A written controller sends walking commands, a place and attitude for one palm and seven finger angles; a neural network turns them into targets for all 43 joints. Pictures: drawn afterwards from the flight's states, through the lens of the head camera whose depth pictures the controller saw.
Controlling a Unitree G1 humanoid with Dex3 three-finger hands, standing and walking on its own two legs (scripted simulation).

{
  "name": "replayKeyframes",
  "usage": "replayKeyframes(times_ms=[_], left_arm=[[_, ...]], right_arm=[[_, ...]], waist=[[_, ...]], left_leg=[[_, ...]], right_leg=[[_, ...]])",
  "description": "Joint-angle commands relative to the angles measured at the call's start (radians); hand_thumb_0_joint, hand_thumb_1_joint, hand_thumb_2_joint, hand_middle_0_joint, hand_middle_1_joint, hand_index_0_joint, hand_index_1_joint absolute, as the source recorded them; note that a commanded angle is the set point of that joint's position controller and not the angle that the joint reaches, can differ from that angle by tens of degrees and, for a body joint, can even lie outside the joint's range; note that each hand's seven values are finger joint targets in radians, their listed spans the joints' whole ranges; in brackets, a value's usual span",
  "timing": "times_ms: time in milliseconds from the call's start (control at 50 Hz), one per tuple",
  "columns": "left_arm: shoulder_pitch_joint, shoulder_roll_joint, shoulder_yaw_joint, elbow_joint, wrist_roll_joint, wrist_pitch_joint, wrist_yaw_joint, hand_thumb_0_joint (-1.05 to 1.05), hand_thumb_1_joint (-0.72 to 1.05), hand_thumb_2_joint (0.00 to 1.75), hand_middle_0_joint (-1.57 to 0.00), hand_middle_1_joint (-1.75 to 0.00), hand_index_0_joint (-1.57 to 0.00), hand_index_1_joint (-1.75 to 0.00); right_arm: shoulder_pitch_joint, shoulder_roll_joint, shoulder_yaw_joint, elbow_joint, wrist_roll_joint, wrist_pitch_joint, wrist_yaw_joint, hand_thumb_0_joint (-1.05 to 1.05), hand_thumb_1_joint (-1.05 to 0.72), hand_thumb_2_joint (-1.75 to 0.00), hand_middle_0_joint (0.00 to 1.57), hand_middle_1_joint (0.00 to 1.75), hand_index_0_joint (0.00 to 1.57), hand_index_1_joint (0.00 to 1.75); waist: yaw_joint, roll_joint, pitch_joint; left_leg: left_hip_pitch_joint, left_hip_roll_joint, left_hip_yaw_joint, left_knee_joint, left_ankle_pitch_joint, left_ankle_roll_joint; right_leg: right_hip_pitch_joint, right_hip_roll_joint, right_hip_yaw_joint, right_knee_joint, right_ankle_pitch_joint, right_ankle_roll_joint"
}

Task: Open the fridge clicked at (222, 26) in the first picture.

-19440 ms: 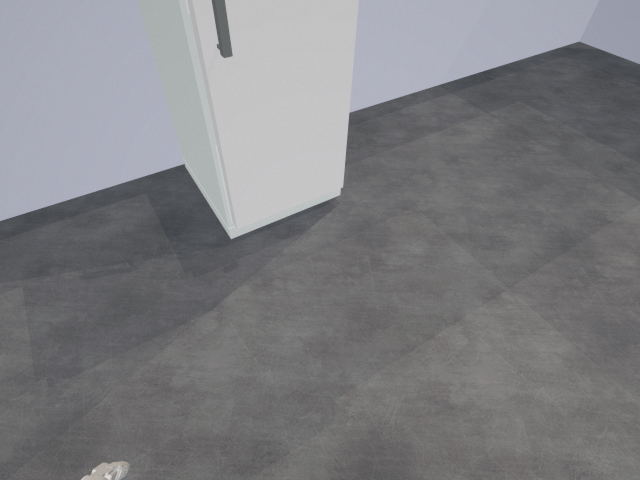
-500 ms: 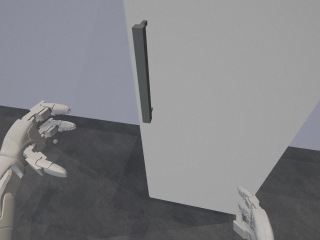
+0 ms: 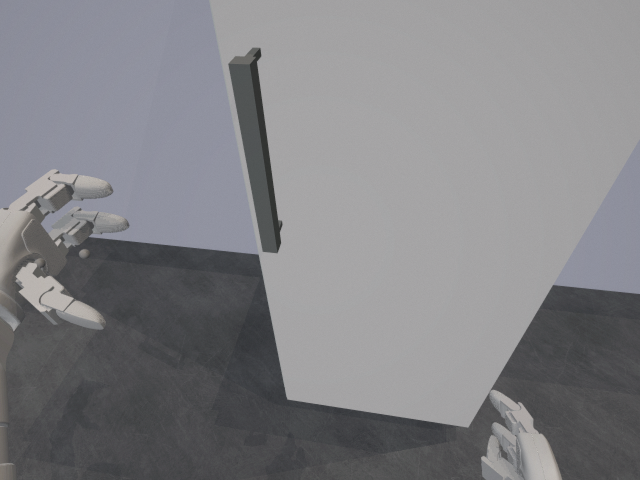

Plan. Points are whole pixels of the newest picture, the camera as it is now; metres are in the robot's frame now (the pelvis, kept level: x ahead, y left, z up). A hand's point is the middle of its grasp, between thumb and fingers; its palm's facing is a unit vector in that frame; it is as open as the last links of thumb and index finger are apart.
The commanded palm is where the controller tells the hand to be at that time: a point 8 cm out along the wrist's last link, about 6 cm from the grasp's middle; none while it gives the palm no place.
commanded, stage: raise the hand to about handle height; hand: left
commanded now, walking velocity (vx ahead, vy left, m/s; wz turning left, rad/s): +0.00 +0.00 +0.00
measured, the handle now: (264, 162) +0.49 +0.13 +0.18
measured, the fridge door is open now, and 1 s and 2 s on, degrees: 0 0 0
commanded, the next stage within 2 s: move the hooked fingers beside the handle in 0.22 s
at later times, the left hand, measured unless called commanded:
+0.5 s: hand (78, 248) +0.28 +0.28 +0.20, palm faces +0.05 -0.99 -0.12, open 14.0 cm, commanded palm +0.26 +0.32 +0.21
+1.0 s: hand (134, 221) +0.33 +0.24 +0.20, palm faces -0.03 -1.00 -0.08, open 14.0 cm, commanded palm +0.31 +0.29 +0.20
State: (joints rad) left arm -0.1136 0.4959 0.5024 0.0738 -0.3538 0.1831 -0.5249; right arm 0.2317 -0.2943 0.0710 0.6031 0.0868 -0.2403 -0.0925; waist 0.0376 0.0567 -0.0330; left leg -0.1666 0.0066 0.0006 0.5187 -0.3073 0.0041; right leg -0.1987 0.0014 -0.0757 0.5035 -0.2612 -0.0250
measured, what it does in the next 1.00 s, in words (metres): stands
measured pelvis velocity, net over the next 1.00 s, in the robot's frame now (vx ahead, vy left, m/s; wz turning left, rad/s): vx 0.01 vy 0.01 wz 0.01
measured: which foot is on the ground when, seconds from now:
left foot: down 0.00-1.00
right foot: down 0.00-1.00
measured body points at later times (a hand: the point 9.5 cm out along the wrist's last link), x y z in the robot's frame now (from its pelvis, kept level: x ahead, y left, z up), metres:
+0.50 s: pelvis +0.00 +0.00 +0.00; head -0.02 -0.02 +0.45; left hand +0.27 +0.34 +0.21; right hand +0.20 -0.21 -0.07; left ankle -0.02 +0.12 -0.74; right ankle +0.01 -0.10 -0.74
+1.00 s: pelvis +0.01 +0.01 +0.00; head -0.01 -0.02 +0.45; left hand +0.32 +0.30 +0.21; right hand +0.18 -0.23 -0.08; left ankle -0.02 +0.12 -0.74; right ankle +0.01 -0.10 -0.74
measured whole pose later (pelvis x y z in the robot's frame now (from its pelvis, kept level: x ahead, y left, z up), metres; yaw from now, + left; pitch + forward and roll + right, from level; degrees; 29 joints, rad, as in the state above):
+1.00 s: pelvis +0.01 +0.01 +0.00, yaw +0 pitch -1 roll +0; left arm -0.32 0.43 0.38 0.22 -0.28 0.20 -0.42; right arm 0.24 -0.28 0.07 0.63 0.09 -0.20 -0.10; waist 0.03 0.06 -0.03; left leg -0.17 -0.01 0.00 0.50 -0.30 0.02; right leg -0.21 -0.02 -0.07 0.50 -0.26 -0.01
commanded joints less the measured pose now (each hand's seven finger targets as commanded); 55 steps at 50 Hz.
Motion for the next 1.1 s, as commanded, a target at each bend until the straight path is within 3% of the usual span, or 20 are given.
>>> replayKeyframes(times_ms=[0, 40, 100, 200, 240, 280, 340, 360, 380, 440, 500, 540, 580, 660, 680, 840, 860, 920, 1000, 1080], left_arm=[[-0.322, 0.332, 0.134, -0.13, -0.012, -0.05, 0.056, 0.0, -0.5, 0.3, -0.3, -1.2, -0.3, -1.2], [-0.338, 0.301, 0.079, -0.114, 0.003, -0.02, 0.05, 0.0, -0.5, 0.3, -0.3, -1.2, -0.3, -1.2], [-0.375, 0.29, 0.034, -0.119, 0.015, 0.01, 0.026, 0.0, -0.5, 0.3, -0.3, -1.2, -0.3, -1.2], [-0.369, 0.346, 0.103, -0.2, -0.009, -0.04, 0.004, 0.0, -0.5, 0.3, -0.3, -1.2, -0.3, -1.2], [-0.327, 0.374, 0.143, -0.17, -0.021, -0.057, 0.009, 0.0, -0.5, 0.3, -0.3, -1.2, -0.3, -1.2], [-0.335, 0.355, 0.142, -0.143, -0.023, -0.058, 0.016, 0.0, -0.5, 0.3, -0.3, -1.2, -0.3, -1.2], [-0.352, 0.325, 0.094, -0.066, -0.01, -0.03, 0.024, 0.0, -0.5, 0.3, -0.3, -1.2, -0.3, -1.2], [-0.395, 0.306, 0.065, -0.056, -0.001, -0.023, 0.025, 0.0, -0.5, 0.3, -0.3, -1.2, -0.3, -1.2], [-0.428, 0.276, 0.026, -0.076, 0.005, -0.017, 0.024, 0.0, -0.5, 0.3, -0.3, -1.2, -0.3, -1.2], [-0.489, 0.224, -0.059, -0.138, 0.021, -0.023, 0.026, 0.0, -0.5, 0.3, -0.3, -1.2, -0.3, -1.2], [-0.542, 0.257, -0.029, -0.126, 0.027, -0.042, 0.038, 0.0, -0.5, 0.3, -0.3, -1.2, -0.3, -1.2], [-0.535, 0.31, 0.026, -0.081, 0.026, -0.057, 0.055, 0.0, -0.5, 0.3, -0.3, -1.2, -0.3, -1.2], [-0.549, 0.319, 0.049, -0.049, 0.031, -0.06, 0.07, 0.0, -0.5, 0.3, -0.3, -1.2, -0.3, -1.2], [-0.525, 0.314, 0.056, -0.019, 0.045, -0.047, 0.093, 0.0, -0.5, 0.3, -0.3, -1.2, -0.3, -1.2], [-0.522, 0.301, 0.042, -0.016, 0.051, -0.04, 0.092, 0.0, -0.5, 0.3, -0.3, -1.2, -0.3, -1.2], [-0.529, 0.212, -0.041, -0.068, 0.036, -0.039, 0.076, 0.0, -0.5, 0.3, -0.3, -1.2, -0.3, -1.2], [-0.543, 0.229, -0.019, -0.077, 0.034, -0.044, 0.082, 0.0, -0.5, 0.3, -0.3, -1.2, -0.3, -1.2], [-0.612, 0.195, -0.057, -0.083, 0.041, -0.053, 0.105, 0.0, -0.5, 0.3, -0.3, -1.2, -0.3, -1.2], [-0.658, 0.219, -0.049, 0.015, 0.062, -0.039, 0.14, 0.0, -0.5, 0.3, -0.3, -1.2, -0.3, -1.2], [-0.732, 0.216, -0.077, 0.033, 0.083, -0.043, 0.156, 0.0, -0.5, 0.3, -0.3, -1.2, -0.3, -1.2]], right_arm=[[-0.145, -0.094, -0.033, -0.161, 0.001, -0.068, -0.007, 0.0, -0.9, -0.9, 0.2, 0.3, 0.2, 0.3], [-0.139, -0.102, -0.037, -0.159, 0.005, -0.064, -0.01, 0.0, -0.9, -0.9, 0.2, 0.3, 0.2, 0.3], [-0.14, -0.107, -0.038, -0.172, 0.01, -0.062, -0.017, 0.0, -0.9, -0.9, 0.2, 0.3, 0.2, 0.3], [-0.155, -0.097, -0.03, -0.183, 0.0, -0.065, -0.018, 0.0, -0.9, -0.9, 0.2, 0.3, 0.2, 0.3], [-0.153, -0.096, -0.028, -0.173, -0.004, -0.063, -0.015, 0.0, -0.9, -0.9, 0.2, 0.3, 0.2, 0.3], [-0.155, -0.095, -0.027, -0.165, -0.001, -0.063, -0.015, 0.0, -0.9, -0.9, 0.2, 0.3, 0.2, 0.3], [-0.145, -0.1, -0.028, -0.151, 0.002, -0.057, -0.013, 0.0, -0.9, -0.9, 0.2, 0.3, 0.2, 0.3], [-0.145, -0.104, -0.028, -0.148, 0.006, -0.056, -0.014, 0.0, -0.9, -0.9, 0.2, 0.3, 0.2, 0.3], [-0.15, -0.1, -0.028, -0.155, 0.007, -0.06, -0.016, 0.0, -0.9, -0.9, 0.2, 0.3, 0.2, 0.3], [-0.15, -0.09, -0.025, -0.164, 0.007, -0.066, -0.02, 0.0, -0.9, -0.9, 0.2, 0.3, 0.2, 0.3], [-0.137, -0.095, -0.027, -0.155, 0.003, -0.064, -0.027, 0.0, -0.9, -0.9, 0.2, 0.3, 0.2, 0.3], [-0.131, -0.1, -0.029, -0.137, -0.004, -0.06, -0.027, 0.0, -0.9, -0.9, 0.2, 0.3, 0.2, 0.3], [-0.14, -0.096, -0.027, -0.14, -0.003, -0.057, -0.027, 0.0, -0.9, -0.9, 0.2, 0.3, 0.2, 0.3], [-0.142, -0.092, -0.029, -0.149, -0.004, -0.046, -0.014, 0.0, -0.9, -0.9, 0.2, 0.3, 0.2, 0.3], [-0.141, -0.091, -0.03, -0.152, -0.003, -0.042, -0.012, 0.0, -0.9, -0.9, 0.2, 0.3, 0.2, 0.3], [-0.131, -0.093, -0.04, -0.167, 0.0, -0.03, -0.006, 0.0, -0.9, -0.9, 0.2, 0.3, 0.2, 0.3], [-0.129, -0.096, -0.042, -0.163, -0.001, -0.031, -0.007, 0.0, -0.9, -0.9, 0.2, 0.3, 0.2, 0.3], [-0.127, -0.091, -0.042, -0.152, -0.001, -0.031, -0.014, 0.0, -0.9, -0.9, 0.2, 0.3, 0.2, 0.3], [-0.116, -0.096, -0.04, -0.124, 0.001, -0.015, -0.024, 0.0, -0.9, -0.9, 0.2, 0.3, 0.2, 0.3], [-0.119, -0.093, -0.037, -0.128, 0.0, -0.008, -0.027, 0.0, -0.9, -0.9, 0.2, 0.3, 0.2, 0.3]], waist=[[0.016, 0.083, -0.084], [0.01, 0.051, -0.066], [-0.004, 0.038, -0.117], [0.011, 0.01, -0.216], [0.024, -0.01, -0.192], [0.019, 0.007, -0.158], [0.01, 0.007, -0.086], [-0.007, 0.013, -0.08], [-0.009, 0.058, -0.087], [-0.021, 0.055, -0.126], [-0.023, 0.026, -0.181], [-0.01, -0.039, -0.169], [-0.001, 0.008, -0.186], [0.014, 0.03, -0.202], [0.013, 0.05, -0.207], [-0.006, -0.01, -0.215], [-0.005, -0.008, -0.227], [-0.019, 0.02, -0.211], [-0.031, -0.013, -0.16], [-0.031, 0.035, -0.204]], left_leg=[[-0.009, -0.016, -0.022, -0.08, 0.222, 0.028], [-0.003, -0.011, -0.026, -0.085, 0.22, 0.029], [0.021, -0.017, -0.032, -0.081, 0.201, 0.034], [0.054, -0.023, -0.039, -0.07, 0.244, 0.036], [0.037, -0.02, -0.039, -0.072, 0.244, 0.035], [0.027, -0.02, -0.039, -0.081, 0.243, 0.032], [-0.001, -0.015, -0.037, -0.085, 0.195, 0.029], [0.004, -0.015, -0.037, -0.091, 0.186, 0.03], [0.019, -0.017, -0.04, -0.091, 0.183, 0.028], [0.058, -0.013, -0.049, -0.088, 0.201, 0.032], [0.069, -0.017, -0.056, -0.085, 0.208, 0.033], [0.049, -0.012, -0.059, -0.09, 0.204, 0.032], [0.037, -0.019, -0.052, -0.09, 0.214, 0.03], [0.025, -0.017, -0.039, -0.088, 0.277, 0.027], [0.026, -0.017, -0.035, -0.088, 0.289, 0.025], [0.058, -0.007, -0.032, -0.07, 0.35, 0.03], [0.058, -0.009, -0.035, -0.072, 0.345, 0.029], [0.071, -0.011, -0.038, -0.076, 0.304, 0.027], [0.034, -0.012, -0.034, -0.087, 0.235, 0.029], [0.05, -0.015, -0.036, -0.087, 0.245, 0.028]], right_leg=[[0.025, -0.016, 0.035, -0.088, 0.198, 0.006], [0.021, -0.016, 0.034, -0.095, 0.191, 0.008], [0.016, -0.016, 0.035, -0.09, 0.173, 0.013], [0.073, -0.011, 0.031, -0.072, 0.223, 0.01], [0.077, -0.008, 0.033, -0.082, 0.213, 0.009], [0.058, -0.008, 0.023, -0.079, 0.219, 0.007], [0.014, -0.013, 0.031, -0.1, 0.16, 0.009], [-0.002, -0.011, 0.026, -0.099, 0.151, 0.011], [-0.011, -0.013, 0.025, -0.094, 0.147, 0.008], [-0.009, -0.011, 0.023, -0.089, 0.154, 0.003], [0.007, -0.007, 0.019, -0.08, 0.165, 0.006], [0.02, -0.007, 0.019, -0.09, 0.149, 0.005], [0.035, -0.014, 0.023, -0.079, 0.166, 0.002], [0.071, -0.02, 0.024, -0.065, 0.244, -0.004], [0.075, -0.022, 0.022, -0.059, 0.26, -0.004], [0.059, -0.016, 0.02, -0.052, 0.327, -0.001], [0.058, -0.016, 0.019, -0.05, 0.324, 0.0], [0.021, -0.017, 0.02, -0.055, 0.274, 0.001], [0.001, -0.017, 0.024, -0.074, 0.21, 0.003], [0.021, -0.024, 0.03, -0.07, 0.215, -0.003]])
